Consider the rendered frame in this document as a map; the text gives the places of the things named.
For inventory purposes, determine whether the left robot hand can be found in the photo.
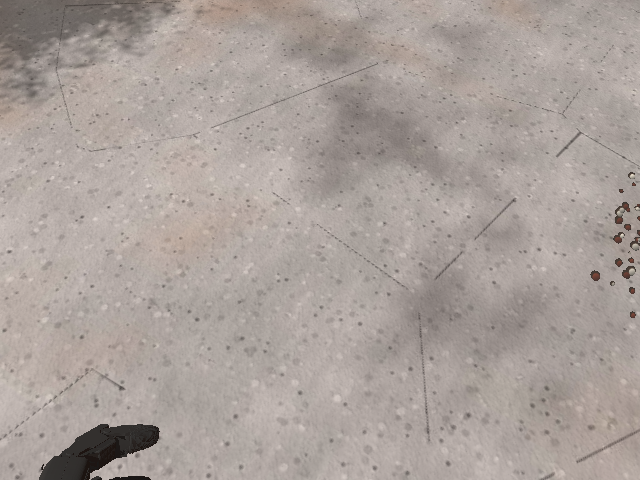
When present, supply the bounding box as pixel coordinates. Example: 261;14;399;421
39;424;160;480

